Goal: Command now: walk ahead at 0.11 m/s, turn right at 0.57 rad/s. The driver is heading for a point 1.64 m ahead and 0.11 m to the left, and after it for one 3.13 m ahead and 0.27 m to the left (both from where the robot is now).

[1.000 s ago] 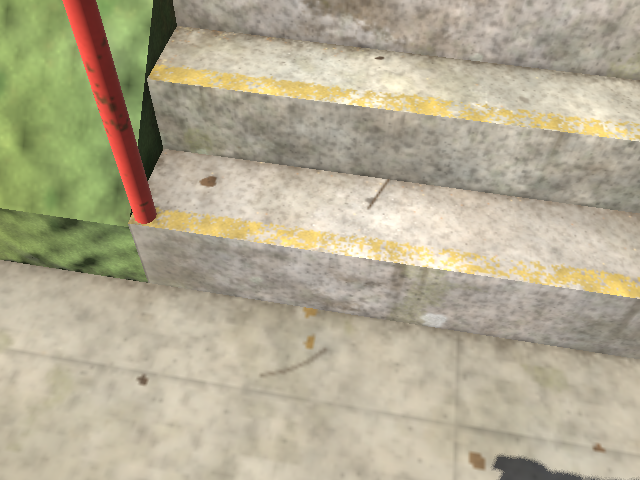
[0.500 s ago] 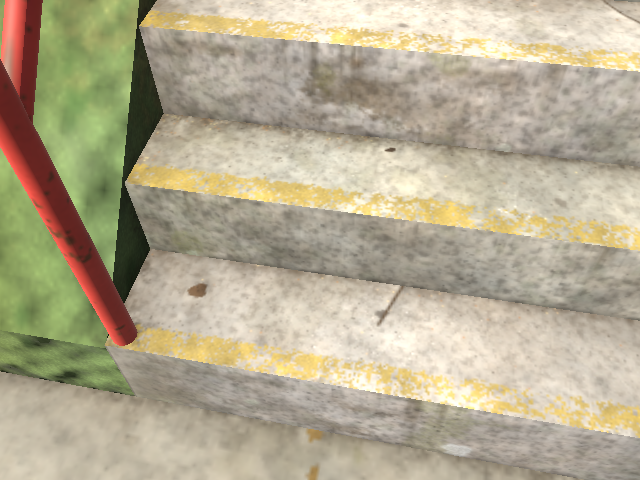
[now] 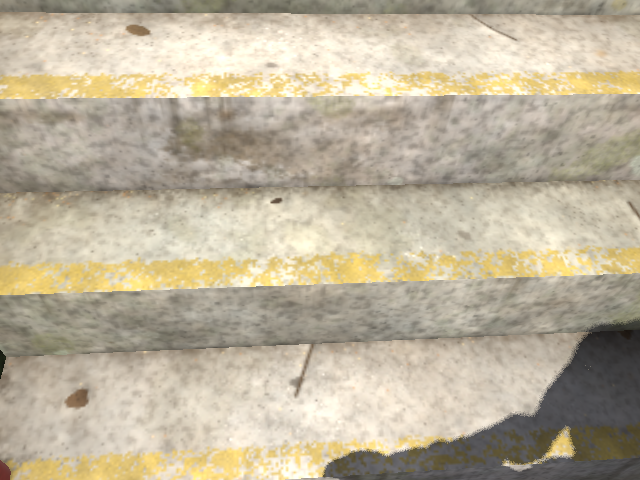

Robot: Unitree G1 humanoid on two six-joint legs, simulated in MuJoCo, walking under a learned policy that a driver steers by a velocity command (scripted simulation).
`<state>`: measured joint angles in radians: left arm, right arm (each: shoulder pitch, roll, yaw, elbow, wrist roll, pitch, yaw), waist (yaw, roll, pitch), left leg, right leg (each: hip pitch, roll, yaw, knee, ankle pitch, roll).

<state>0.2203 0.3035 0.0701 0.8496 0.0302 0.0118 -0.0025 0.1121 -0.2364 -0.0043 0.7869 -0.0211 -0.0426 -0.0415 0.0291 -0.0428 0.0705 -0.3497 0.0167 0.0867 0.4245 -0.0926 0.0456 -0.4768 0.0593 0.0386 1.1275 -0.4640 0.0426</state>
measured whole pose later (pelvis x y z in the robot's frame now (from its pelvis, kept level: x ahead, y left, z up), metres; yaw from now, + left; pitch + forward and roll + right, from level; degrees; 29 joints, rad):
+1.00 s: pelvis -0.05 -0.04 +0.01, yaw +8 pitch +0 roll +1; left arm 0.26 0.29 0.05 0.90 0.03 -0.03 0.05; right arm 0.16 -0.30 -0.09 0.88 -0.03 0.03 0.02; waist 0.01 0.02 0.02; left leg -0.44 -0.07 -0.09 0.88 -0.36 0.02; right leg -0.14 0.02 -0.02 0.36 -0.23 -0.05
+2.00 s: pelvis +0.14 +0.05 +0.00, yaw +0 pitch +2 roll +0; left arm 0.25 0.21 0.04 0.89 0.02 -0.03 0.03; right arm 0.12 -0.19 0.00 0.80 -0.06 -0.02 -0.02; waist 0.00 0.04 -0.01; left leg -0.62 0.05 0.03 1.42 -0.33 -0.05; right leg -0.22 0.11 0.00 0.50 -0.30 -0.11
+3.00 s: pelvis +0.15 +0.02 -0.01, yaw +2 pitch +1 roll -1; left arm 0.08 0.20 0.01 0.62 0.03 -0.03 0.03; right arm 0.18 -0.18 -0.04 0.64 -0.03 -0.03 -0.03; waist 0.00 -0.01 0.00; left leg -0.35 0.00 -0.06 0.64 -0.32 -0.01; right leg -0.23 -0.07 -0.25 0.59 -0.37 -0.01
